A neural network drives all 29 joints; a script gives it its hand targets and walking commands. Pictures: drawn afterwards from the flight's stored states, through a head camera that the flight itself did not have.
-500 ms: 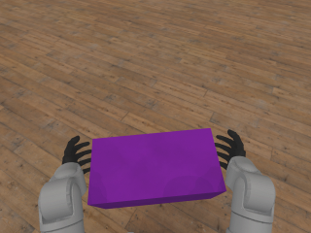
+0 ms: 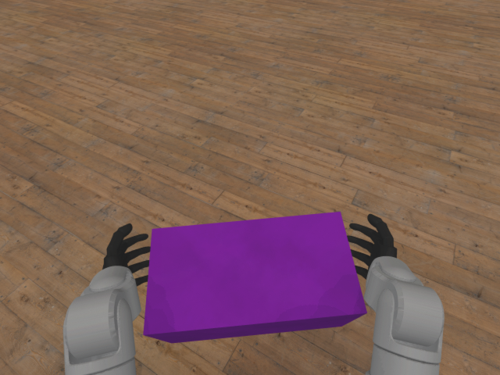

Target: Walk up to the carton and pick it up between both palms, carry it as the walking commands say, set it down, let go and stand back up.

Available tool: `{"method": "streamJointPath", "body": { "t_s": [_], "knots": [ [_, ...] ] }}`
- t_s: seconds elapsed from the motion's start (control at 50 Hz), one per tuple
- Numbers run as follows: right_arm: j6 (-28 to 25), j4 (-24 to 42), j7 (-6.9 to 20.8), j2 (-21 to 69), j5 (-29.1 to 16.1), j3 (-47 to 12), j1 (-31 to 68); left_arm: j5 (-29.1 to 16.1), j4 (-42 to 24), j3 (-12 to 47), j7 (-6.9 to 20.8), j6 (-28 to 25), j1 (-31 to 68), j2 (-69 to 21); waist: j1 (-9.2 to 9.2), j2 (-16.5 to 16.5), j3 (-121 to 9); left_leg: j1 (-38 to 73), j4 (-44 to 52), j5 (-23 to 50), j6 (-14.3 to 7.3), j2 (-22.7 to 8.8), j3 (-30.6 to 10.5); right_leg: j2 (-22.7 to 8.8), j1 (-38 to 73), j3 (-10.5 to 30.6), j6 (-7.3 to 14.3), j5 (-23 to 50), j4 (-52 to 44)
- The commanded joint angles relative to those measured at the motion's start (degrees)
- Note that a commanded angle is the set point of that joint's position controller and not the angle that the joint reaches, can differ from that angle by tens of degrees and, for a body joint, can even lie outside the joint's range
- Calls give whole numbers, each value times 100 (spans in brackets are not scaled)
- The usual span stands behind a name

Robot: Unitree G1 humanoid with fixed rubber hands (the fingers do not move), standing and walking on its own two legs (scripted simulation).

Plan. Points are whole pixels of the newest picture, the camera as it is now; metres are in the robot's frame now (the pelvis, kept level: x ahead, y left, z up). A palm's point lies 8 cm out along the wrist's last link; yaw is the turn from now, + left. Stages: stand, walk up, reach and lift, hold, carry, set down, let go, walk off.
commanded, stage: carry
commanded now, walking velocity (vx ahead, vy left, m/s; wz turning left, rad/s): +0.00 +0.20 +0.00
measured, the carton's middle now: (252, 280) +0.27 +0.00 +0.01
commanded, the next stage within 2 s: none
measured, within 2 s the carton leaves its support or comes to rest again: neither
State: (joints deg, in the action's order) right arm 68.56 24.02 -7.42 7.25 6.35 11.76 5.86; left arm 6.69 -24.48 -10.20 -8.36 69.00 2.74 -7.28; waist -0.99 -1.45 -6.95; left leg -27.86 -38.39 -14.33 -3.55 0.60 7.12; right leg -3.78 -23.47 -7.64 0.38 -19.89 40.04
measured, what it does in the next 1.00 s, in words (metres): steps to the left: left foot, then right foot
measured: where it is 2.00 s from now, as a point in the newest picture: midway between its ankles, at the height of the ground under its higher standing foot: outside the picture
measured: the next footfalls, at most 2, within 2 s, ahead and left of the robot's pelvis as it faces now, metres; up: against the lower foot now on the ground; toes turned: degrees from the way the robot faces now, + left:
left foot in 0.32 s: +0.02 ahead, +0.23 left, +0.00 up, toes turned +6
right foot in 0.56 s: +0.00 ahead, +0.04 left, +0.00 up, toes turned -8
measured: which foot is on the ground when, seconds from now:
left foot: down 0.00-0.00, up 0.02-0.30, down 0.32-0.58, up 0.60-0.88, down 0.90-1.00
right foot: down 0.00-0.32, up 0.34-0.54, down 0.56-0.90, up 0.92-1.00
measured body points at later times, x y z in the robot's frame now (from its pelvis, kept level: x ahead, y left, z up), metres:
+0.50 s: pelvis -0.05 +0.12 +0.01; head -0.04 +0.13 +0.46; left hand +0.18 +0.32 +0.07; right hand +0.23 -0.05 +0.09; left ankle -0.02 +0.23 -0.72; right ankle -0.04 +0.01 -0.68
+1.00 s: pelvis -0.10 +0.26 +0.01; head -0.11 +0.27 +0.46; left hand +0.13 +0.47 +0.08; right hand +0.16 +0.09 +0.09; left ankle -0.07 +0.38 -0.72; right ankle -0.08 +0.11 -0.68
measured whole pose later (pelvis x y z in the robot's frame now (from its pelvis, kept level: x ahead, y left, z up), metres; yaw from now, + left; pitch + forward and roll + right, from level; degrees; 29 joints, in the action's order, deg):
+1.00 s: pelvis -0.10 +0.26 +0.01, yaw +1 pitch +3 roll +0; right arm 68.1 25.3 -7.4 7.3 5.7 9.2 3.5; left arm 7.6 -27.6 -10.2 -9.1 69.2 0.0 -7.3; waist 0.1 0.8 -5.5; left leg -23.6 -35.8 -15.7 -0.8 -1.9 3.5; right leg -7.5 -30.1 -4.0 -3.1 -29.0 51.8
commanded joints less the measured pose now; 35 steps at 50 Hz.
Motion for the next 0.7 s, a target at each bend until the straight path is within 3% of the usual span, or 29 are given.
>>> {"method": "streamJointPath", "body": {
  "t_s": [0.0,0.02,0.04,0.08,0.12,0.16,0.18,0.2,0.22,0.24,0.26,0.28,0.3,0.32,0.34,0.38,0.4,0.44,0.48,0.5,0.52,0.54,0.56,0.58,0.6,0.62,0.64,0.66,0.68],
  "knots": [
    [33,764,1462,5106,-2391,-4882,3063,-2476,-662,4291,1705,-155,3262,-5066,-49,1426,-1339,-1461,-2634,-1081,293,-332,-1399,-2690,1682,2854,1266,2227,-2045],
    [32,866,1474,5104,-2503,-4974,3053,-2482,-724,4284,1694,-172,3013,-5040,-26,972,-1322,-1341,-2712,-898,339,-357,-1343,-2280,1648,2269,1100,1873,-1997],
    [-10,987,1498,5180,-2620,-5105,3092,-2493,-820,4287,1666,-242,2923,-5126,-21,1019,-1247,-1364,-2305,-882,367,-279,-1197,-2039,1703,2033,986,2356,-1879],
    [-53,910,1542,5147,-2550,-4970,2809,-2583,-987,4407,1630,-266,3109,-5201,27,875,-1467,-1135,-1903,-824,454,-363,-805,-1948,1882,1314,797,3368,-1487],
    [-50,869,1527,5288,-2560,-5011,2709,-2672,-1380,4523,1609,-297,3299,-5154,41,1269,-1574,-661,-1591,-742,515,-269,-534,-1738,1764,1009,673,2529,-1615],
    [-43,982,1478,5034,-2569,-5069,2719,-2493,-1171,4361,1559,-275,2781,-4849,15,1724,-1582,-170,-869,-661,521,-148,-342,-1573,1478,996,550,2435,-1619],
    [-8,965,1482,4881,-2525,-5016,2502,-2444,-1158,4353,1516,-244,2571,-4722,6,1815,-1600,28,-429,-687,520,-137,-281,-1696,1490,1107,591,2732,-1552],
    [-16,1117,1486,4870,-2560,-5049,2421,-2459,-1267,4396,1508,-241,2439,-4700,21,1919,-1652,244,143,-588,567,-27,-75,-1518,1530,843,461,2727,-1358],
    [-5,1041,1482,4961,-2559,-4992,2460,-2530,-1375,4471,1509,-219,2710,-4765,75,1717,-1586,454,836,-316,534,32,-25,-1543,1500,854,429,2845,-1227],
    [37,1004,1479,4851,-2511,-4895,2318,-2518,-1193,4488,1514,-155,2575,-4768,116,1235,-1773,942,1550,80,526,69,19,-1360,1330,593,272,2420,-807],
    [58,832,1474,4864,-2479,-4863,2200,-2450,-1106,4454,1489,-112,2458,-4721,157,597,-2020,1600,1861,612,442,-380,-487,-1064,988,325,12,1997,-228],
    [98,624,1504,4770,-2393,-4717,2101,-2389,-1207,4447,1443,-62,2753,-4608,165,-925,-1857,2225,1667,2648,152,-1447,-1747,-472,-329,39,-294,-89,582],
    [108,499,1518,4726,-2347,-4647,1823,-2391,-1189,4522,1464,-41,2692,-4516,127,-1697,-1737,2620,1428,3499,-191,-1963,-2325,-8,-1264,-67,-304,-1814,1412],
    [109,516,1559,4920,-2336,-4647,2063,-2440,-979,4579,1479,-39,2747,-4749,120,-1254,-1733,2386,1309,3503,-558,-2075,-1889,-125,-1111,195,-254,-1870,1885],
    [75,592,1584,4898,-2257,-4630,1765,-2550,-1156,4747,1511,-74,2633,-4839,150,-1164,-1802,2289,1160,3435,-728,-1843,-1604,-105,-1135,143,-320,-1671,1869],
    [-74,829,1551,5120,-2257,-4635,2295,-2787,-1374,5043,1621,-128,3514,-5187,126,-1026,-1463,1960,1012,3703,-488,-1384,-1202,-93,-938,141,-280,-1104,1584],
    [-103,898,1519,5089,-2244,-4578,2362,-2866,-1323,5049,1641,-127,3510,-5253,124,-1084,-1602,1934,960,3522,-455,-1315,-1006,-75,-765,38,-285,-913,1431],
    [-157,815,1542,5094,-2198,-4515,2197,-2955,-1435,5178,1670,-150,3607,-5244,128,-1454,-1568,1754,1054,2770,-580,-1366,-1161,3,-459,14,-209,-626,1085],
    [-179,911,1501,5099,-2262,-4692,2295,-2863,-1454,5035,1686,-210,3469,-5130,60,-688,-1516,1459,911,1772,-441,-1121,-840,74,410,-145,-110,355,-657],
    [-120,605,1460,4956,-2173,-4574,1837,-2778,-1366,4914,1660,-169,3289,-4950,35,-346,-1682,1073,421,1635,-315,-1003,-714,-247,1245,169,-64,876,-1462],
    [-144,759,1431,5040,-2276,-4700,2083,-2752,-1385,4868,1679,-201,3243,-4918,-27,363,-1693,102,-185,648,-1,-616,-588,-1148,2036,1410,159,1294,-1917],
    [-126,921,1395,4851,-2187,-4735,2133,-2726,-1032,4748,1712,-156,2898,-4880,48,1643,-1666,-926,-1427,-1371,238,-194,-651,-2422,2432,3078,635,2383,-2185],
    [-83,728,1383,4889,-2193,-4744,2114,-2718,-1024,4660,1731,-166,2858,-4844,-9,1338,-1625,-1227,-2083,-1603,257,-110,-1199,-2541,2437,2980,949,2756,-2069],
    [-126,1377,1414,4944,-2381,-5041,2925,-2584,-782,4461,1767,-220,2784,-5103,-59,1554,-1458,-1267,-2604,-1229,269,-249,-1361,-2548,2146,2780,1175,2890,-1982],
    [-85,1306,1443,4959,-2435,-5019,2842,-2618,-867,4424,1755,-219,2753,-5097,-31,1161,-1298,-1210,-2924,-1043,315,-287,-1384,-2373,1774,2461,1166,2353,-2077],
    [-99,1456,1491,5055,-2569,-5132,2908,-2638,-1087,4447,1727,-255,2848,-5167,-21,1023,-1140,-1304,-2589,-969,315,-345,-1220,-2164,1777,2051,1082,2165,-2046],
    [-59,1179,1504,5084,-2541,-5080,2791,-2618,-1027,4434,1702,-254,2890,-5204,-11,957,-1061,-1263,-2323,-916,393,-335,-1050,-1943,1739,1587,884,2355,-1960],
    [-36,1145,1505,5084,-2577,-5096,2936,-2594,-1016,4336,1703,-248,2941,-5106,8,1257,-970,-1193,-2016,-894,438,-378,-953,-1920,1717,1445,834,2486,-1921],
    [-17,1030,1476,4910,-2438,-4984,2601,-2582,-993,4363,1654,-241,2813,-5000,40,1180,-1093,-856,-1852,-724,463,-401,-836,-1816,1581,1198,751,2222,-1942]
  ]
}}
